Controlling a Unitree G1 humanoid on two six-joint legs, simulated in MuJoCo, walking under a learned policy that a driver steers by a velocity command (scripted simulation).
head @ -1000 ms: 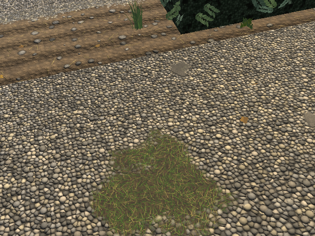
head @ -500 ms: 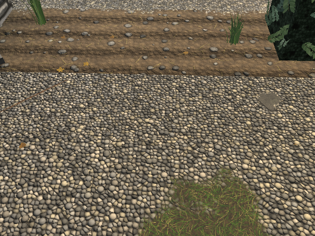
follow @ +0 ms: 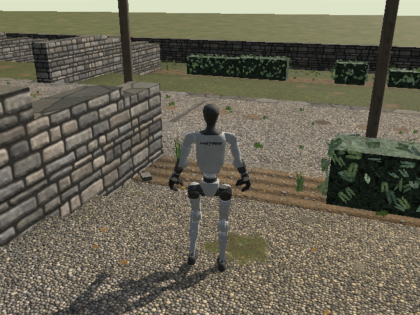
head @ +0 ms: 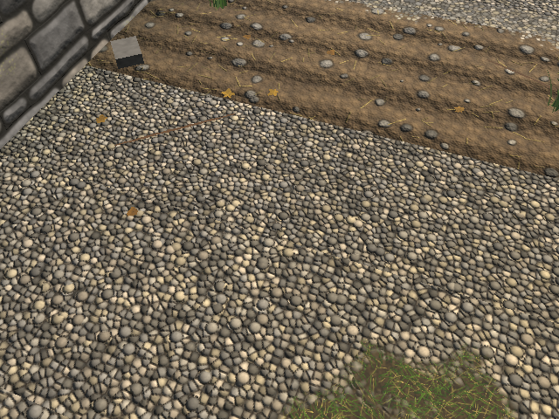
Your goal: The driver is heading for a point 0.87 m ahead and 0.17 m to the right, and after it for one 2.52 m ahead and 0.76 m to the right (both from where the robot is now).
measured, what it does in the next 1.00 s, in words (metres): walks ahead: left foot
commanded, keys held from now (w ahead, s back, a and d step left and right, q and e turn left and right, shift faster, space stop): no key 0.50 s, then w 0.50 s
